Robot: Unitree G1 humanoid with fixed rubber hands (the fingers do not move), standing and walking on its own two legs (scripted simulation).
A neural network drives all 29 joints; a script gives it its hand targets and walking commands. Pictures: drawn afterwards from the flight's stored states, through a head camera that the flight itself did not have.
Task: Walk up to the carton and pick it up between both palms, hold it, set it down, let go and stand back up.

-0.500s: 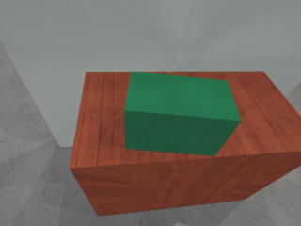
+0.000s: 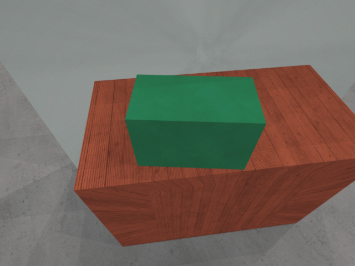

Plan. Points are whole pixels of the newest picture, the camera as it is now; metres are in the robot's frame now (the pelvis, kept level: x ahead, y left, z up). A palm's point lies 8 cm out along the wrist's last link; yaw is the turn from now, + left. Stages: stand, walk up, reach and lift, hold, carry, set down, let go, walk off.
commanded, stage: walk up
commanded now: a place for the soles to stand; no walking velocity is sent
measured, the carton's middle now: (192, 123) +0.49 -0.04 +0.01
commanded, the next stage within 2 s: reach and lift in 1.76 s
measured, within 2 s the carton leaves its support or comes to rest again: neither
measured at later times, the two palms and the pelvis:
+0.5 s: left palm out of the picture -0.02 +0.26 -0.12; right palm out of the picture +0.01 -0.24 -0.14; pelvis -0.01 +0.00 +0.01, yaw -2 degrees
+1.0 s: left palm out of the picture +0.07 +0.26 -0.13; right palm out of the picture +0.05 -0.24 -0.13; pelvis +0.03 +0.01 +0.01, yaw -4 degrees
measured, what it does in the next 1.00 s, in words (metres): stands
